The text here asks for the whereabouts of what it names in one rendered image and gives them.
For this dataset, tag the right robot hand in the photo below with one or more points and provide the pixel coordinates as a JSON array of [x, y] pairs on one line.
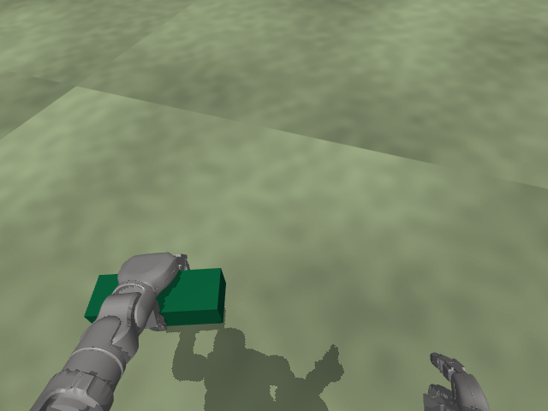
[[466, 391]]

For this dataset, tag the left robot hand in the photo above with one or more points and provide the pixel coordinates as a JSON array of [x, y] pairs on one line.
[[157, 270]]

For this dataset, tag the left robot arm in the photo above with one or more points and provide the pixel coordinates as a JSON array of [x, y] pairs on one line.
[[89, 378]]

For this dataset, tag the carton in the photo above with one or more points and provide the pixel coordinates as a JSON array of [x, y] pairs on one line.
[[194, 297]]

